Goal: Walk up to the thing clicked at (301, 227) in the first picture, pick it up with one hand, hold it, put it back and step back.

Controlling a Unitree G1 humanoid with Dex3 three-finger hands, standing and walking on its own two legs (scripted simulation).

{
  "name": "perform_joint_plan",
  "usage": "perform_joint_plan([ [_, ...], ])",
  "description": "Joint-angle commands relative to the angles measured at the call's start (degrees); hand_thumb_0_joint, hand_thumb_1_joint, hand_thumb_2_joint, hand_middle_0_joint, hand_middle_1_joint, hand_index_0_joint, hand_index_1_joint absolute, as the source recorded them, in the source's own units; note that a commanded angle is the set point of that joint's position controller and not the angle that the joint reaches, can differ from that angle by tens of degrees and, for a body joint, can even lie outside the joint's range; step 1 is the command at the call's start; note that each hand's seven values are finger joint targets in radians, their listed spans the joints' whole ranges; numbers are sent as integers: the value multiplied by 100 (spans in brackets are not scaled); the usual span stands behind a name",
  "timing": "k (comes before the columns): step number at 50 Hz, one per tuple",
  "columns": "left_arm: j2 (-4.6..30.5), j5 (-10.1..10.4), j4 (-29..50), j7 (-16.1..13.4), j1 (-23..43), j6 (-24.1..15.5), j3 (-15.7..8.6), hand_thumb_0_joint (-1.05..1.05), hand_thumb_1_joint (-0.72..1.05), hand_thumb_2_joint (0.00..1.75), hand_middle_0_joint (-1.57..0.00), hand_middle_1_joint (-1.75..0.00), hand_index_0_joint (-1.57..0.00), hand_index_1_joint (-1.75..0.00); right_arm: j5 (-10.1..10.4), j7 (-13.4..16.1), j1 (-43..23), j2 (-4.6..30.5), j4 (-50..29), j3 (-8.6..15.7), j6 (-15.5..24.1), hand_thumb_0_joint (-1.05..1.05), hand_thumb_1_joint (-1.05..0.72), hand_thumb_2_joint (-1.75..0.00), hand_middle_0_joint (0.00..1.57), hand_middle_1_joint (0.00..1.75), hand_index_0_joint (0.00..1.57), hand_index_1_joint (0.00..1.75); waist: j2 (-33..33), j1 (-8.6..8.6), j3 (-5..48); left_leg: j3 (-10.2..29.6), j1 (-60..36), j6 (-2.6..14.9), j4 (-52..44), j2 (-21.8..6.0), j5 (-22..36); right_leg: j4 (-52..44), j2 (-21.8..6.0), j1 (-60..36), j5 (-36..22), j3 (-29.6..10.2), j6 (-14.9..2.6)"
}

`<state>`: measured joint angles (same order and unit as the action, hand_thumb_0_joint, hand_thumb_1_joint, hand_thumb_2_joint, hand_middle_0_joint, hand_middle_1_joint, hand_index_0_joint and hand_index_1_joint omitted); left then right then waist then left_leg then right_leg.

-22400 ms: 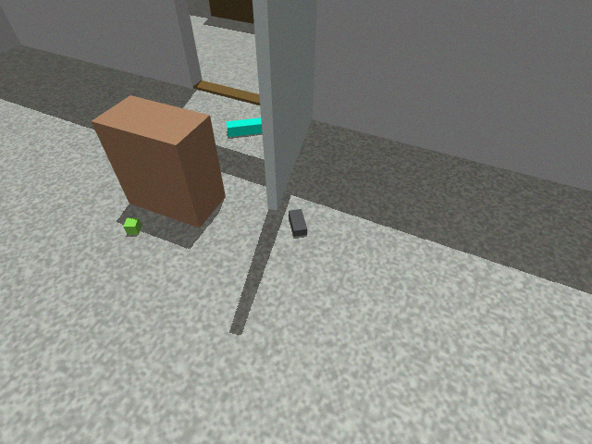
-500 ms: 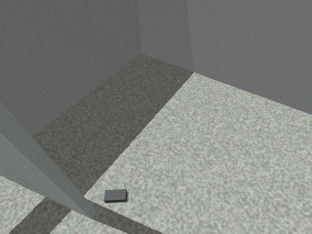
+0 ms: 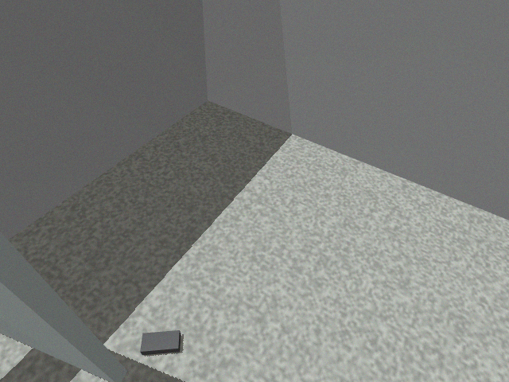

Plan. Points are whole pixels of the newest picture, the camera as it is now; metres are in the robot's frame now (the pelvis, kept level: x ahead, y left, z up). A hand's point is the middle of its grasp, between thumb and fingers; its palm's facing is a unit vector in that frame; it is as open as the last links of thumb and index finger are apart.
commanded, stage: walk up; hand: left
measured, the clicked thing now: (161, 342) +0.43 +0.29 -0.75
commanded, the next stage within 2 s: stand in 1.74 s
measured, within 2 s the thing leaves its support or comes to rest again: neither
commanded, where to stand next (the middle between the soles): +0.04 +0.00 m, yaw +2 degrees
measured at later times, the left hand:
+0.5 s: hand out of the picture +0.04 +0.35 -0.16, palm faces +0.09 -0.85 -0.52, open 7.4 cm
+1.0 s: hand out of the picture +0.14 +0.27 -0.17, palm faces +0.00 -0.94 -0.34, open 7.4 cm
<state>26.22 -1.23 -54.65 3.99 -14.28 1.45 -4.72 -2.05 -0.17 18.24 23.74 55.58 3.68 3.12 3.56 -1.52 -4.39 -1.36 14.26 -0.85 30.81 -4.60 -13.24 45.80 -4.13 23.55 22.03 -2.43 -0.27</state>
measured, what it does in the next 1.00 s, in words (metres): steps on the spot: right foot, then left foot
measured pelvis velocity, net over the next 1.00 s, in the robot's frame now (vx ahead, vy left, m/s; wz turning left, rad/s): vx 0.03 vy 0.01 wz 0.08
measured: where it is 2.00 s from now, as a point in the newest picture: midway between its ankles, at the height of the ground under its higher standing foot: outside the picture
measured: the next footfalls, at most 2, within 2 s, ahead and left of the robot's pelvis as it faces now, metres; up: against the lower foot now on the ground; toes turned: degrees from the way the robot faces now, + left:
right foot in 0.06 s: +0.12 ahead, -0.17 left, +0.00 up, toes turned +0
left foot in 0.44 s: +0.04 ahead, +0.14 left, +0.00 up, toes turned +4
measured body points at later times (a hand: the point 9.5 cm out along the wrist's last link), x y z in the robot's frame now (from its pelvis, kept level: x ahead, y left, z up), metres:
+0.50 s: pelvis +0.01 +0.03 -0.03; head +0.04 +0.02 +0.42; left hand +0.03 +0.39 -0.12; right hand +0.12 -0.29 -0.15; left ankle +0.00 +0.17 -0.73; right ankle +0.07 -0.15 -0.72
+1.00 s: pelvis +0.03 +0.01 -0.02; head +0.08 +0.02 +0.42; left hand +0.14 +0.32 -0.14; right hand +0.12 -0.33 -0.13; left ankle +0.03 +0.13 -0.73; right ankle +0.07 -0.08 -0.73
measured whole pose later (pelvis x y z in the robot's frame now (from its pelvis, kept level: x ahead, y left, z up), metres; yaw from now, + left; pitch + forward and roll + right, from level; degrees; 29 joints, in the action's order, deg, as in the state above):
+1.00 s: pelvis +0.03 +0.01 -0.02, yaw +5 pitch -2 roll +1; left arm 22.0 -2.2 -46.3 2.5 -6.1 3.2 -2.1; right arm 0.2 3.6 12.8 24.5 52.6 2.6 2.7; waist 3.0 -0.3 -8.1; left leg -2.6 19.4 1.5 43.5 -0.5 -22.1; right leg 46.6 -0.6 23.8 21.2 2.2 -2.8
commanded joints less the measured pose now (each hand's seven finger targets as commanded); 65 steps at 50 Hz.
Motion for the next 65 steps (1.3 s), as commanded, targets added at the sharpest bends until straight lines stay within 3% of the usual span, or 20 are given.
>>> perform_joint_plan([
  [1, 707, 112, -59, -322, -587, -283, -190, 0, 90, 90, -20, -30, -20, -30, 43, -36, -1096, 1169, -746, 187, -218, 0, -90, -90, 20, 30, 20, 30, -1706, 402, 220, 345, 1425, 860, -178, -305, -1082, -1192, 443, -1629, -981, 632, 158],
  [3, 1202, 26, -61, -516, -597, -331, -304, 0, 90, 90, -20, -30, -20, -30, 110, -36, -842, 745, -824, 77, -405, 0, -90, -90, 20, 30, 20, 30, -284, 473, 213, -24, 1709, 534, 1460, 274, -1101, -2036, 59, -1500, -810, -43, 106],
  [4, 1725, -82, 149, -578, -382, -389, -374, 0, 90, 90, -20, -30, -20, -30, 149, -33, -619, 564, -904, 40, -453, 0, -90, -90, 20, 30, 20, 30, 801, 341, 136, 245, 1981, 285, 2428, 767, -1999, -2773, -1272, -928, -636, -2090, -326],
  [6, 2001, -83, 384, -647, 352, -392, -353, 0, 90, 90, -20, -30, -20, -30, 126, 39, -328, 1140, -667, 278, -602, 0, -90, -90, 20, 30, 20, 30, 573, 153, -59, 1009, 1430, 282, 3211, 366, -2048, -3120, -1971, 224, 866, -2985, -1205],
  [17, 1589, -120, 569, -829, -391, -510, -475, 0, 90, 90, -20, -30, -20, -30, -80, -259, -484, 1214, -901, 419, -629, 0, -90, -90, 20, 30, 20, 30, 1067, 489, 512, 516, 1856, 64, 2307, 152, -1848, -1914, -1381, -1240, -196, -1236, -1315],
  [21, 1338, -59, 791, -684, 414, -378, -270, 0, 90, 90, -20, -30, -20, -30, 43, -227, 485, 1075, -425, 456, -422, 0, -90, -90, 20, 30, 20, 30, 579, -172, 618, -237, -567, 157, 255, 631, -678, -632, -758, 529, -37, -221, -807],
  [22, 854, -21, 807, -662, 288, -323, -121, 0, 90, 90, -20, -30, -20, -30, 16, -145, 652, 1160, -306, 482, -351, 0, -90, -90, 20, 30, 20, 30, -335, -295, 665, 93, -1062, 193, -281, 543, -623, 443, -388, 1000, 159, 214, -511],
  [23, 284, 39, 893, -658, 200, -313, 66, 0, 90, 90, -20, -30, -20, -30, -68, -81, 532, 1635, -447, 505, -280, 0, -90, -90, 20, 30, 20, 30, -1827, -272, 512, 2355, -825, 562, -1021, -732, -1151, 1591, 270, 1860, 1322, 511, -158],
  [25, 1113, 33, 751, -718, 701, -344, -85, 0, 90, 90, -20, -30, -20, -30, 97, -44, -590, 2173, -770, 496, -247, 0, -90, -90, 20, 30, 20, 30, -1344, -102, -110, 4079, 1132, 1718, -1517, -1900, -2414, 1371, 30, 1041, 1256, -266, -164],
  [28, 866, 142, 350, -594, 139, -385, -53, 0, 90, 90, -20, -30, -20, -30, 76, 63, -910, 1337, -803, 232, -93, 0, -90, -90, 20, 30, 20, 30, -889, 223, -37, 1851, -113, 1071, -266, -885, 1121, 745, 53, 990, 418, -149, -100],
  [33, 812, 12, 612, -453, 580, -213, -98, 0, 90, 90, -20, -30, -20, -30, 213, 261, -191, 1664, -511, 304, 46, 0, -90, -90, 20, 30, 20, 30, -1349, -11, 322, 1677, -689, 1133, 369, -1115, 3811, 12, 159, 464, 297, 307, -243],
  [39, 1261, -144, 829, -318, 250, -123, -313, 0, 90, 90, -20, -30, -20, -30, 363, 480, -254, 1475, -810, 268, 42, 0, -90, -90, 20, 30, 20, 30, -244, 284, 1173, 827, 108, 642, 1713, -379, 2879, -966, -241, -1158, -2998, -371, -683],
  [41, 1286, -17, 1038, -279, 454, -55, -348, 0, 90, 90, -20, -30, -20, -30, 332, 554, -159, 1199, -706, 187, 14, 0, -90, -90, 20, 30, 20, 30, 377, 314, 1144, -294, 749, 255, 2506, 519, 65, -1186, -1049, -1460, -3682, -1243, -1577],
  [43, 1050, -72, 1115, -262, 427, 24, -257, 0, 90, 90, -20, -30, -20, -30, 279, 547, -179, 1093, -635, 149, 5, 0, -90, -90, 20, 30, 20, 30, 457, 294, 799, -51, 889, 355, 2195, 508, -2270, -1406, -1145, -1147, -3519, -1252, -1550],
  [49, 907, -4, 1296, -293, 1045, 66, -135, 0, 90, 90, -20, -30, -20, -30, 159, 419, 355, 1182, -376, 183, 77, 0, -90, -90, 20, 30, 20, 30, 38, -92, 681, 386, -131, 500, 335, 77, 21, -516, -385, -76, -2259, -641, -796],
  [52, 804, 94, 1108, -357, 797, 74, -126, 0, 90, 90, -20, -30, -20, -30, 80, 337, -633, 1880, -775, 260, 127, 0, -90, -90, 20, 30, 20, 30, -1327, 107, 428, 2961, 585, 1977, -679, -2096, 905, 1076, 328, 27, 1237, -235, -158],
  [56, 754, 117, 780, -300, 375, -118, -180, 0, 90, 90, -20, -30, -20, -30, 115, 306, -1033, 1491, -821, 122, 66, 0, -90, -90, 20, 30, 20, 30, -1109, 451, 630, 894, 503, 818, 575, -767, 1575, -962, 211, -876, -968, -19, -297],
  [58, 1039, 109, 615, -379, 307, -315, -181, 0, 90, 90, -20, -30, -20, -30, 196, 223, -995, 1013, -765, 2, -3, 0, -90, -90, 20, 30, 20, 30, -325, 363, 921, 167, 1099, 181, 1697, 117, 574, -1608, -592, -1640, -2236, -1565, -702],
  [60, 1370, 72, 568, -439, 387, -452, -173, 0, 90, 90, -20, -30, -20, -30, 109, 224, -760, 1058, -677, 31, -170, 0, -90, -90, 20, 30, 20, 30, 97, 233, 833, 234, 1250, 231, 1875, 159, -2191, -1908, -1531, -1389, -2018, -2590, -1343],
  [65, 1144, 8, 437, -509, 724, -511, -91, 0, 90, 90, -20, -30, -20, -30, 175, 71, -743, 988, -382, 55, -248, 0, -90, -90, 20, 30, 20, 30, 478, 152, 343, 326, 1044, 281, 1427, 124, -1379, -2204, -881, -1019, -950, -1834, -783],
])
